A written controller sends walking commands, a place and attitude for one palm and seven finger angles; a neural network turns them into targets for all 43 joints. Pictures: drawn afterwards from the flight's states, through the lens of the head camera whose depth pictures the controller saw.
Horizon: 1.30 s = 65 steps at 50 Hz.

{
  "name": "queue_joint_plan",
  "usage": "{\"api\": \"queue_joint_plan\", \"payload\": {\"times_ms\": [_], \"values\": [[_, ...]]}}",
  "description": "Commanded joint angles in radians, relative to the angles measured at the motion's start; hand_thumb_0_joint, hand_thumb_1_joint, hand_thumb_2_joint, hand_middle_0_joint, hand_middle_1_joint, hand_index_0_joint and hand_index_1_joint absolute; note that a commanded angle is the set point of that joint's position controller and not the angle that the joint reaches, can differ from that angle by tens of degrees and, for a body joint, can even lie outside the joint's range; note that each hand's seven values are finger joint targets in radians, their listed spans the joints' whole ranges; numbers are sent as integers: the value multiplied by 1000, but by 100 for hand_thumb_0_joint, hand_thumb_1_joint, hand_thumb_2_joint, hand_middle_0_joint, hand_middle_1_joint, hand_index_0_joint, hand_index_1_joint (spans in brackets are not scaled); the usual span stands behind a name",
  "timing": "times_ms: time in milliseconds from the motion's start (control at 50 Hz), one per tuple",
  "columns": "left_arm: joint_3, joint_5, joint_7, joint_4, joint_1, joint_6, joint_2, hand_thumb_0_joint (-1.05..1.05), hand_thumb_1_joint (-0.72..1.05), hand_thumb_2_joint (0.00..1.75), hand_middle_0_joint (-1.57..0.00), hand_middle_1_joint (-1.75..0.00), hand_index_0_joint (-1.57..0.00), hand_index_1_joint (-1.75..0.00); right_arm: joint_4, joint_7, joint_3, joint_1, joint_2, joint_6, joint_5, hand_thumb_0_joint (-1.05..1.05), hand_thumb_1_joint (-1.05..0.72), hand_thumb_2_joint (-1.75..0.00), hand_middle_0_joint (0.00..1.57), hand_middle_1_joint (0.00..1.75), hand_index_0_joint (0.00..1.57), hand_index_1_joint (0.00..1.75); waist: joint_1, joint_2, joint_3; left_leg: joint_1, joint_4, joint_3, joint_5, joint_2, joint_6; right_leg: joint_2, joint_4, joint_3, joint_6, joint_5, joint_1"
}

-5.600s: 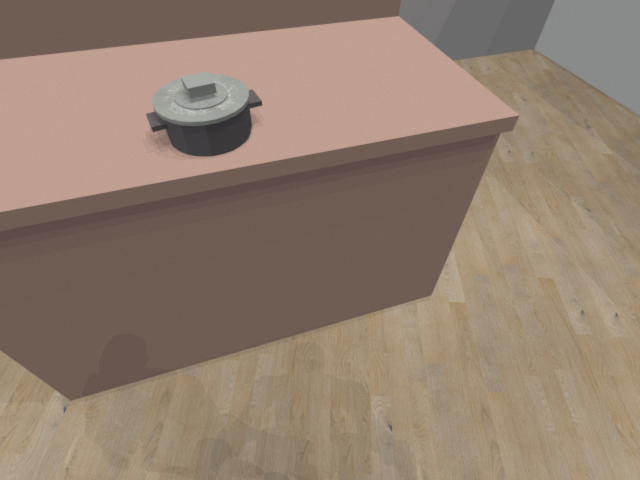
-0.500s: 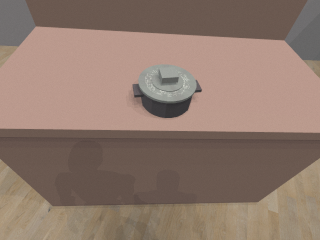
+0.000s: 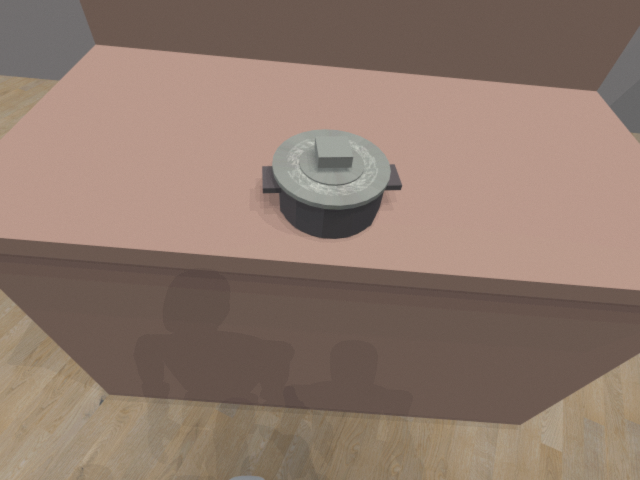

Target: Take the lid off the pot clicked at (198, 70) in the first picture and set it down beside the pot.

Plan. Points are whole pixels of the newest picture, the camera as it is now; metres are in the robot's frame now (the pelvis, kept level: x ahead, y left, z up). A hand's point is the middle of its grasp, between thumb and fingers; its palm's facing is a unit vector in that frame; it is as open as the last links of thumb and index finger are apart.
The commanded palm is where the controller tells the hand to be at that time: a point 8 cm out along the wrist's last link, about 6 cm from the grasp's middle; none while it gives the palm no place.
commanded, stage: shuffle to correct the standing spot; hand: left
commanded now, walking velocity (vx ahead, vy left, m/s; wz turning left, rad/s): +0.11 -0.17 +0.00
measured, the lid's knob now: (333, 151) +0.54 +0.03 +0.12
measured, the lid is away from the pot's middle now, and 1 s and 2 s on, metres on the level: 0.00 0.00 0.00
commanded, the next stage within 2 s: come to a stop and stand still in 0.54 s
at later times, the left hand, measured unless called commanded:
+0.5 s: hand out of the picture +0.12 +0.15 -0.17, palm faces +0.05 -0.99 -0.16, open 7.3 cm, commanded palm none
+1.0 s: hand out of the picture +0.13 +0.07 -0.19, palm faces +0.06 -0.98 -0.17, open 7.3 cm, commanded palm none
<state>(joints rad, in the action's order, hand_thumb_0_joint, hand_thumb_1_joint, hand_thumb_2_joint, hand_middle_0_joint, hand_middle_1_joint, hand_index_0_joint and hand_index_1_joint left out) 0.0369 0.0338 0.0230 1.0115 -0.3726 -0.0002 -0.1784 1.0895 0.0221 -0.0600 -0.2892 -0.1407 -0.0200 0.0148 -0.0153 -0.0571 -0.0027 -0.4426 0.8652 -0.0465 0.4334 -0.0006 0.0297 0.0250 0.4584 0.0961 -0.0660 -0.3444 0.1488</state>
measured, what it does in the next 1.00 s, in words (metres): walks ahead: left foot, then right foot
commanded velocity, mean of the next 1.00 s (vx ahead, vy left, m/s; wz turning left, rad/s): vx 0.00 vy -0.05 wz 0.00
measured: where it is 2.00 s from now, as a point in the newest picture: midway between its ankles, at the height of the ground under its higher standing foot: outside the picture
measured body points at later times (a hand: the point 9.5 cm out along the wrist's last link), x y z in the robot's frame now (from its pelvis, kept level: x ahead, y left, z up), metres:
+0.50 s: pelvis +0.05 -0.04 +0.01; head +0.10 +0.00 +0.46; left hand +0.12 +0.21 -0.16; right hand +0.09 -0.28 -0.12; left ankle +0.06 +0.07 -0.74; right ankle +0.06 -0.23 -0.67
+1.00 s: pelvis +0.11 -0.11 -0.01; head +0.15 -0.07 +0.44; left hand +0.13 +0.13 -0.18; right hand +0.18 -0.34 -0.14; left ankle +0.14 -0.05 -0.74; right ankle +0.08 -0.23 -0.74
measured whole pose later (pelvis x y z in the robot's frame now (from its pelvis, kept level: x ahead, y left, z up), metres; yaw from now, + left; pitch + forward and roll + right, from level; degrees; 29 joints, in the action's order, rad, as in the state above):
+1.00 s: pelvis +0.11 -0.11 -0.01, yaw +1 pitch +0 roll -1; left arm 0.04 0.02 0.04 0.97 -0.26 -0.02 -0.19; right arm 0.98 0.02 -0.05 -0.18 -0.14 -0.02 0.00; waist -0.02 -0.06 -0.09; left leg -0.33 0.59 -0.06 0.24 0.05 0.04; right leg 0.00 0.59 0.03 0.01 -0.35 0.23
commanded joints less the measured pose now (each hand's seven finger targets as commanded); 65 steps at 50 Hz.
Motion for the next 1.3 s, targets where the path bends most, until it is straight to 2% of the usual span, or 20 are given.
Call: {"api": "queue_joint_plan", "payload": {"times_ms": [0, 80, 140, 180, 200, 240, 300, 360, 540, 580, 620, 640, 660, 720, 800, 920, 960, 1000, 1100, 1280], "values": [[13, 0, 12, -15, -106, 24, -71, 0, 90, 90, -20, -30, -20, -30, -105, 7, -8, 75, -45, 34, -1, 0, -90, -90, 20, 30, 20, 30, -13, 0, -83, -183, 115, -26, 41, -7, -14, -263, -128, -230, -186, 506, -98], [12, 3, 11, -6, -106, 19, -75, 0, 90, 90, -20, -30, -20, -30, -121, 9, -4, 88, -24, 38, -3, 0, -90, -90, 20, 30, 20, 30, -13, -83, -62, -61, -52, -65, 1, 1, -15, -227, -89, -183, -158, 608, -78], [12, -10, 5, -12, -61, 17, -77, 0, 90, 90, -20, -30, -20, -30, -70, 21, -3, -77, -46, 56, -2, 0, -90, -90, 20, 30, 20, 30, 74, -21, 19, 294, -387, -53, -279, -11, 3, -142, 154, -95, -67, 661, 12], [4, -23, -5, -46, -79, 22, -27, 0, 90, 90, -20, -30, -20, -30, -52, 36, -37, -207, -195, 60, 6, 0, -90, -90, 20, 30, 20, 30, 106, 281, 106, 596, -463, 462, -818, -433, 206, -2, 584, -38, 31, -182, 361], [19, -16, 4, -71, -41, 10, -69, 0, 90, 90, -20, -30, -20, -30, -64, 36, -34, -221, -222, 44, 7, 0, -90, -90, 20, 30, 20, 30, 120, 204, 71, 489, -494, 521, -845, -507, 293, -13, 747, -142, 19, -264, 393], [39, 2, 5, -76, 42, -5, -72, 0, 90, 90, -20, -30, -20, -30, -82, 43, -11, -93, -140, 53, 10, 0, -90, -90, 20, 30, 20, 30, 57, 187, -85, 228, -573, 424, -647, -419, 226, -51, 812, -202, 36, -155, 424], [43, 0, -20, -71, 18, -25, -38, 0, 90, 90, -20, -30, -20, -30, -120, 39, -8, 10, -112, 74, 13, 0, -90, -90, 20, 30, 20, 30, -1, 154, -71, 164, -600, 246, -505, -325, 163, -68, 779, -194, 58, -24, 387], [41, -1, -31, -80, 29, -42, -22, 0, 90, 90, -20, -30, -20, -30, -134, 32, -22, 19, -146, 70, 15, 0, -90, -90, 20, 30, 20, 30, 3, 178, -9, 206, -602, 140, -413, -276, 130, -75, 674, -145, 81, 23, 381], [36, -9, -51, -152, 147, -21, -57, 0, 90, 90, -20, -30, -20, -30, -151, 17, -60, -15, -240, 36, 27, 0, -90, -90, 20, 30, 20, 30, 44, 244, 26, 200, -509, 156, -330, -269, 74, -43, 132, -22, 90, 21, 176], [47, -11, -48, -125, 54, -10, -107, 0, 90, 90, -20, -30, -20, -30, -151, 13, -60, -17, -216, 30, 21, 0, -90, -90, 20, 30, 20, 30, 2, 130, 69, 106, -369, 94, -268, -195, 11, -28, -53, -28, 82, 142, -30], [77, 7, -28, -113, -24, -12, -251, 0, 90, 90, -20, -30, -20, -30, -184, 14, -30, 3, -107, 24, 10, 0, -90, -90, 20, 30, 20, 30, -52, -350, 66, -243, 58, -83, 241, 9, -53, -326, -161, -380, -35, 278, -216], [64, 2, -21, -123, -38, -16, -224, 0, 90, 90, -20, -30, -20, -30, -191, 20, -30, 42, -137, 15, 11, 0, -90, -90, 20, 30, 20, 30, -73, -255, 59, -234, 213, 13, 251, -15, -36, -350, -162, -394, -115, 319, -132], [49, 2, -19, -133, 28, -12, -183, 0, 90, 90, -20, -30, -20, -30, -180, 11, -28, 4, -122, 12, 11, 0, -90, -90, 20, 30, 20, 30, -24, -146, 34, -189, 260, 21, 155, -33, -36, -313, -175, -333, -131, 209, -54], [32, -12, 0, -133, 119, 20, -123, 0, 90, 90, -20, -30, -20, -30, -136, 3, -15, -8, -111, 11, 4, 0, -90, -90, 20, 30, 20, 30, 19, -153, 8, -112, 182, 47, 37, -57, -57, -275, -136, -296, -108, 397, 4], [38, -7, 18, -114, 69, 28, -162, 0, 90, 90, -20, -30, -20, -30, -136, 3, 4, 44, -78, 13, -15, 0, -90, -90, 20, 30, 20, 30, -8, -34, 7, -30, -34, 18, 16, -18, -75, -324, -57, -290, -135, 799, -25], [50, -15, 29, -109, 86, 8, -185, 0, 90, 90, -20, -30, -20, -30, -148, 7, -8, 5, -90, 8, -13, 0, -90, -90, 20, 30, 20, 30, 20, -56, 26, 187, -364, 25, -255, 2, -56, -301, 58, -271, -81, 801, 19], [44, -21, 29, -123, 68, -1, -136, 0, 90, 90, -20, -30, -20, -30, -158, 11, -22, -17, -156, 19, -4, 0, -90, -90, 20, 30, 20, 30, 20, 137, 91, 411, -394, 184, -877, -190, 38, -155, 180, -132, 22, 447, 162], [30, -21, 41, -120, 85, -21, -113, 0, 90, 90, -20, -30, -20, -30, -169, 15, -20, -32, -192, 11, -2, 0, -90, -90, 20, 30, 20, 30, 41, 304, 97, 369, -477, 310, -1240, -331, 216, -20, 498, -104, 78, -327, 208], [45, -13, 32, -95, 113, -38, -106, 0, 90, 90, -20, -30, -20, -30, -213, 22, -9, 70, -151, 17, 9, 0, -90, -90, 20, 30, 20, 30, 10, 71, 63, 293, -527, 235, -823, -246, 191, -30, 697, -165, 83, -174, 275], [19, -6, 8, -73, 91, -39, -74, 0, 90, 90, -20, -30, -20, -30, -148, 7, -14, 43, -150, 16, 8, 0, -90, -90, 20, 30, 20, 30, 44, 182, 71, 303, -703, 322, -61, -214, 132, -48, 259, -106, 77, -170, 154]]}}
